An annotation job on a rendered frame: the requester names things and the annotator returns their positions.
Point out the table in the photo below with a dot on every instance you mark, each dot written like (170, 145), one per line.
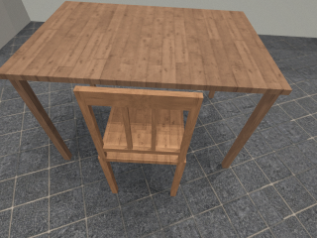
(147, 46)

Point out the chair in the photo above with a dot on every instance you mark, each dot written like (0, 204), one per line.
(145, 126)

